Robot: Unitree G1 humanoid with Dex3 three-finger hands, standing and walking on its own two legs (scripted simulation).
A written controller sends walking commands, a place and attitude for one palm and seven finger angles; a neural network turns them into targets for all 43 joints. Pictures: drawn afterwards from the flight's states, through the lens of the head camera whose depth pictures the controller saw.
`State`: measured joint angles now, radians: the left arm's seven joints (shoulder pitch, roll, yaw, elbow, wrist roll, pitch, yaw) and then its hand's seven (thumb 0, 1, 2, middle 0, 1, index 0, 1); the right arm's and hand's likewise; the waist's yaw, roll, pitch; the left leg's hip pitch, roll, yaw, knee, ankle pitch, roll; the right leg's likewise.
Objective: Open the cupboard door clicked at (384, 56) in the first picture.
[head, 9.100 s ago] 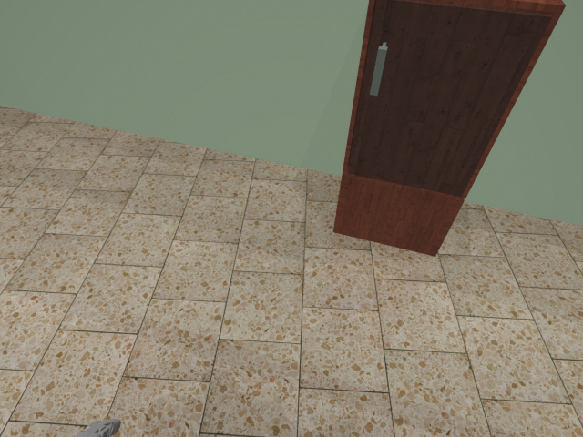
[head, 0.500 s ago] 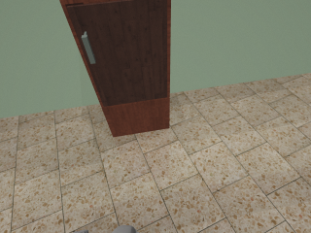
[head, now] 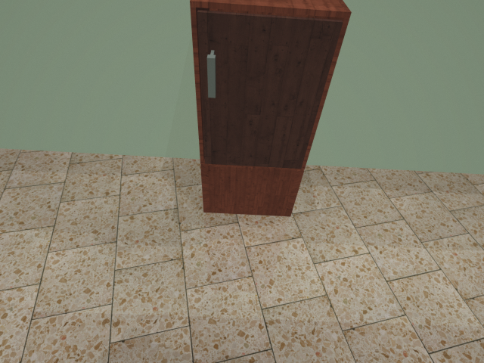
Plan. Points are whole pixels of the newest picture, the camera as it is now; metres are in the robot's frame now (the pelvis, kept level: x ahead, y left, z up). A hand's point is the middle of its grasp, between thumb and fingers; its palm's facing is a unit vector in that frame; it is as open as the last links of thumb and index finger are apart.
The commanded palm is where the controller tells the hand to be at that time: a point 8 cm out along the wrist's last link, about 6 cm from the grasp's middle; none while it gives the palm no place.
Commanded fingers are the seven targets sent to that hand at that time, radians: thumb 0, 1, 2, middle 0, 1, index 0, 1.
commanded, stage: take the last steps up to it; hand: left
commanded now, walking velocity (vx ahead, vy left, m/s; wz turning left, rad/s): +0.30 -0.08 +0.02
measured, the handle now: (212, 73) +0.92 +0.17 +0.03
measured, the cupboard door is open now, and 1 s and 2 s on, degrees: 0 0 0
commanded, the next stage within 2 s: come to a stop and stand still in 1.18 s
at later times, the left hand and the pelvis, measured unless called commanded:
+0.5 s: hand out of the picture -0.01 +0.06 -0.16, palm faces +0.14 -0.97 -0.17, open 7.4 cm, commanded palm none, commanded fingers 0.00 0.90 0.90 -0.20 -0.30 -0.20 -0.30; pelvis +0.07 -0.09 +0.00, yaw +3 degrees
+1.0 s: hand (181, 351) +0.19 +0.13 -0.19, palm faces +0.14 -0.98 -0.15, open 7.4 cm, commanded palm none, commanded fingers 0.00 0.90 0.90 -0.20 -0.30 -0.20 -0.30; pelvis +0.25 -0.02 -0.01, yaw +2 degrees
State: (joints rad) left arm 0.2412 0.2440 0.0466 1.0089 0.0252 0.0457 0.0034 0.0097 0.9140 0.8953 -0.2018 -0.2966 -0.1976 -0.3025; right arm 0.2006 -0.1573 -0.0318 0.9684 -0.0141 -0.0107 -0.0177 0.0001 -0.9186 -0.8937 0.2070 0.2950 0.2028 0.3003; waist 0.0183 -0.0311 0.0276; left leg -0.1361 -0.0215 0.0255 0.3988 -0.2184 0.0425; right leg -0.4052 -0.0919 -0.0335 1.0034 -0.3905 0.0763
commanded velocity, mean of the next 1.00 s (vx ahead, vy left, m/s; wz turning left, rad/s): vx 0.29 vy -0.03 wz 0.03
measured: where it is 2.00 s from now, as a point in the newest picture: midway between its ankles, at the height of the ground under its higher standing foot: (247, 352)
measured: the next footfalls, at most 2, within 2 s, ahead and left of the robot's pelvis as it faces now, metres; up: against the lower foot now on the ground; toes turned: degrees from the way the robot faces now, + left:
right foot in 0.20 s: +0.07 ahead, -0.14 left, +0.00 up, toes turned -6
left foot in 0.84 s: +0.31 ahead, +0.06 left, +0.00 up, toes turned +11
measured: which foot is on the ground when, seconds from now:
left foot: down 0.00-0.20, up 0.22-0.82, down 0.84-1.00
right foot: up 0.00-0.18, down 0.20-0.86, up 0.88-1.00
